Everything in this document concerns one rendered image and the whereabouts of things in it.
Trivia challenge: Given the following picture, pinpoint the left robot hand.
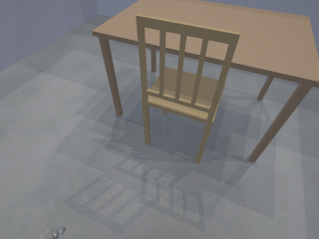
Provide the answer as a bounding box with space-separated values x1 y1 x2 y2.
39 226 66 239

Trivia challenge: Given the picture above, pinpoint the chair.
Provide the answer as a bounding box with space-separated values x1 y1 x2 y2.
136 14 241 164

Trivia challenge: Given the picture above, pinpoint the table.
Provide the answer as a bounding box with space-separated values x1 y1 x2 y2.
92 0 319 162

